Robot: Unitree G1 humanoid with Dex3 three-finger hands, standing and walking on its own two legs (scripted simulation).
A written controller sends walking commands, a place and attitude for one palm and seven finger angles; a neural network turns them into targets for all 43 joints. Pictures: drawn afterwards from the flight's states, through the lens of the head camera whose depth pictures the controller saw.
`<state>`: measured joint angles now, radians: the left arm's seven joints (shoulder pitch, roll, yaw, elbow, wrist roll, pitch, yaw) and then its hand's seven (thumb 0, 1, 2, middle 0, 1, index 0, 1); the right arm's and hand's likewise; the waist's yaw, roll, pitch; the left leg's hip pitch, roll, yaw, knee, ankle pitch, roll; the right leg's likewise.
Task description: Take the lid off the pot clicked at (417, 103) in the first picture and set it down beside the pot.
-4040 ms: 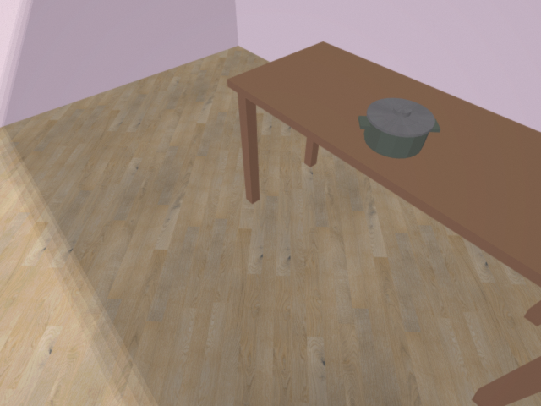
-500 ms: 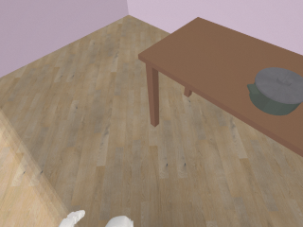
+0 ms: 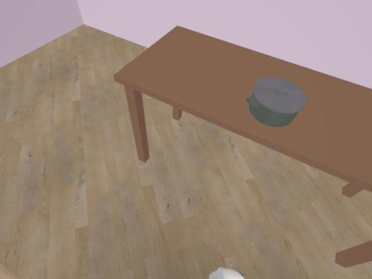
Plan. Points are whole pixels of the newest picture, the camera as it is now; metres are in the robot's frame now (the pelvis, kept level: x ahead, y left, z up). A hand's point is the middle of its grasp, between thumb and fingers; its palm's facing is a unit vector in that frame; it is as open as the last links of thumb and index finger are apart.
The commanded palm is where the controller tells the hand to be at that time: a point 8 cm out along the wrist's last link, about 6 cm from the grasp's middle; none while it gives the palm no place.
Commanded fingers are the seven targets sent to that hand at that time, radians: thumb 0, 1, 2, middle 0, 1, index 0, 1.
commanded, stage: turn to face it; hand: left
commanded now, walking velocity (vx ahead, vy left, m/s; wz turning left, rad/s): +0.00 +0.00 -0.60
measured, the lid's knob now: (281, 89) +0.71 -0.28 -0.01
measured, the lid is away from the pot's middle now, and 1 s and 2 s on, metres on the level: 0.00 0.00 0.00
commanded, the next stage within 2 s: take the last steps up to it in 0.68 s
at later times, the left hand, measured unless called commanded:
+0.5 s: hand (129, 275) +0.15 +0.14 -0.16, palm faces -0.24 -0.94 -0.25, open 7.4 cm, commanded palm none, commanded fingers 0.00 0.90 0.90 -0.20 -0.30 -0.20 -0.30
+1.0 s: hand (150, 276) +0.15 +0.09 -0.17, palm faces -0.42 -0.88 -0.22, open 7.4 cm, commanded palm none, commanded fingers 0.00 0.90 0.90 -0.20 -0.30 -0.20 -0.30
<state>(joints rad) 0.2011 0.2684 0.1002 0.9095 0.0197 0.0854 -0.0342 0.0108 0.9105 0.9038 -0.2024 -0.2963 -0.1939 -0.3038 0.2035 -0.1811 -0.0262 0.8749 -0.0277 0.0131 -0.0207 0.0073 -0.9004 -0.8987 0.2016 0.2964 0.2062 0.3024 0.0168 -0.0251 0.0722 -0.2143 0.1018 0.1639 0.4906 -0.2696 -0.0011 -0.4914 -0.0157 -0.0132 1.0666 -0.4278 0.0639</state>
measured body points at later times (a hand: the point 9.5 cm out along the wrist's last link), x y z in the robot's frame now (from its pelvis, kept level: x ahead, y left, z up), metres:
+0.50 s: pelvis +0.01 -0.03 +0.00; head +0.04 -0.05 +0.44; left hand +0.16 +0.19 -0.14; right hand +0.01 -0.31 -0.14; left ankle +0.04 +0.10 -0.71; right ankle -0.01 -0.14 -0.74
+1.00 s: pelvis +0.01 -0.05 -0.01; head +0.02 -0.07 +0.44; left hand +0.17 +0.14 -0.15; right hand -0.10 -0.26 -0.17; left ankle +0.05 +0.08 -0.73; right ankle -0.05 -0.12 -0.74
